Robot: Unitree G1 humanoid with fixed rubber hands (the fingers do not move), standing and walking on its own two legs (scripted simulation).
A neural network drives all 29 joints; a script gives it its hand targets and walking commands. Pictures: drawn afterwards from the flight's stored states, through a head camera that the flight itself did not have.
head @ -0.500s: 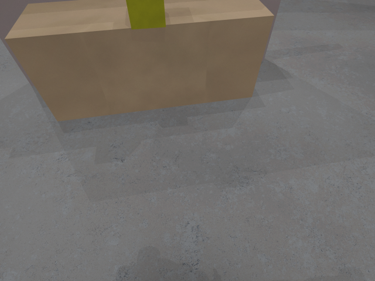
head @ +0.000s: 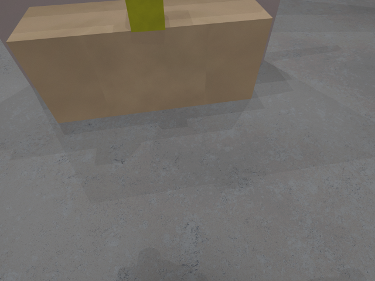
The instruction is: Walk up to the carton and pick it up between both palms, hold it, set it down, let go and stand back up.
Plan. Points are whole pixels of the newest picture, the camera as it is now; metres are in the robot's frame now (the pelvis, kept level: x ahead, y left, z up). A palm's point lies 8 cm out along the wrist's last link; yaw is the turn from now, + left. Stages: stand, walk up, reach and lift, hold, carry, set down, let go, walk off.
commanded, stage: stand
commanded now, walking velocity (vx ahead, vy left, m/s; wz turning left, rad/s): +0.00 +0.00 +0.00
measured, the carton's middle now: out of the picture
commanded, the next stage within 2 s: none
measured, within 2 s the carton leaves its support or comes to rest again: neither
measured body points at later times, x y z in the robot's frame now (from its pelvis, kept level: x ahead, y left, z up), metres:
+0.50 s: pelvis -0.01 -0.01 +0.00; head +0.00 -0.01 +0.45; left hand -0.02 +0.19 -0.16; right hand -0.03 -0.20 -0.17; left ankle -0.01 +0.13 -0.74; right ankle -0.01 -0.11 -0.74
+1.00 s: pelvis +0.00 -0.01 +0.00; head +0.01 -0.01 +0.45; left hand -0.03 +0.18 -0.16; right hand -0.03 -0.21 -0.17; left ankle -0.01 +0.13 -0.74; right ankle -0.01 -0.11 -0.74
